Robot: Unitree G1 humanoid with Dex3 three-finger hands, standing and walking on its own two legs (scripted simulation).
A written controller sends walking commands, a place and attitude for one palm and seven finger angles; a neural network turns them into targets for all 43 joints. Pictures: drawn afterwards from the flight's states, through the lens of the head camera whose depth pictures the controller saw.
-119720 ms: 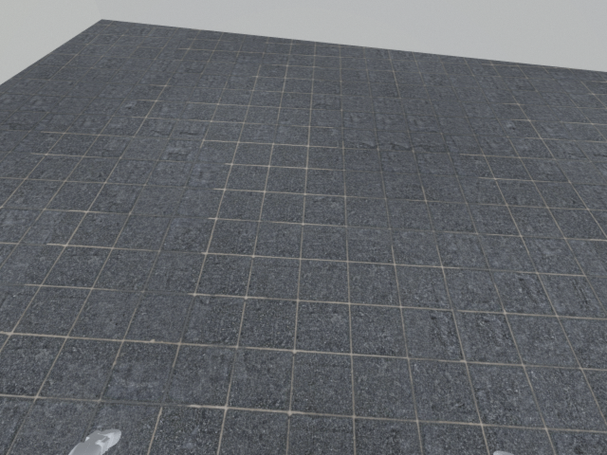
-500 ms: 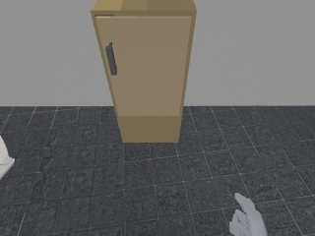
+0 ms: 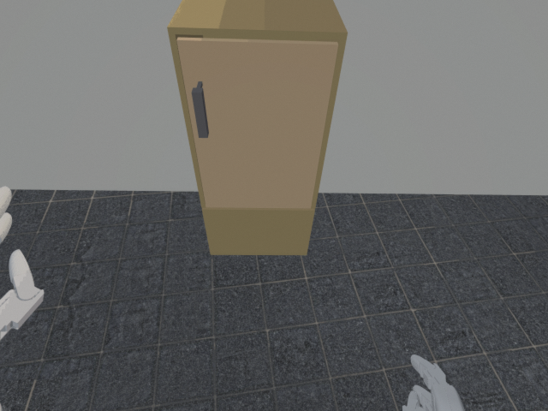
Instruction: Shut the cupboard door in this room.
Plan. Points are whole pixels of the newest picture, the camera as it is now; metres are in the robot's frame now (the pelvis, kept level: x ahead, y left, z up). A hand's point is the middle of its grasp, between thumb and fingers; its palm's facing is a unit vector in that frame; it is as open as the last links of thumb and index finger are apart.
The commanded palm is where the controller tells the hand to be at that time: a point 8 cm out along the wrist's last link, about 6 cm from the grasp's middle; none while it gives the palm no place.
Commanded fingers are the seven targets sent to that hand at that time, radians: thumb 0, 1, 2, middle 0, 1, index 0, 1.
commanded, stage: let the arm hang, fingers relaxed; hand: left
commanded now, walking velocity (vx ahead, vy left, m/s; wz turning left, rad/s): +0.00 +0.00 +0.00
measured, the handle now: (201, 109) +0.83 +0.25 -0.01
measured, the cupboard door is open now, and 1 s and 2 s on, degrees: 0 0 0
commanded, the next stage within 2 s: look to check the result in 1.16 s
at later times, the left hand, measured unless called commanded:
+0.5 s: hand out of the picture -0.03 +0.17 -0.19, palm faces +0.03 -0.99 -0.16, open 7.1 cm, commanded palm none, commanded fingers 0.00 0.90 0.90 -0.20 -0.30 -0.20 -0.30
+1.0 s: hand out of the picture +0.00 +0.17 -0.18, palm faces +0.03 -0.98 -0.19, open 7.4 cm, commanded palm none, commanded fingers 0.00 0.90 0.90 -0.20 -0.30 -0.20 -0.30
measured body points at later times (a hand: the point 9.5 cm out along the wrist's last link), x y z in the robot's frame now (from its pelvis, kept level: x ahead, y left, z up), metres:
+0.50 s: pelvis -0.02 -0.01 -0.01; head +0.01 +0.02 +0.44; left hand -0.03 +0.23 -0.17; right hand -0.02 -0.26 -0.14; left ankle +0.03 +0.10 -0.74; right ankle -0.01 -0.12 -0.74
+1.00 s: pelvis -0.01 -0.01 +0.00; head -0.02 +0.00 +0.45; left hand +0.00 +0.22 -0.16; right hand -0.01 -0.23 -0.16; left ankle +0.03 +0.10 -0.74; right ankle -0.01 -0.12 -0.74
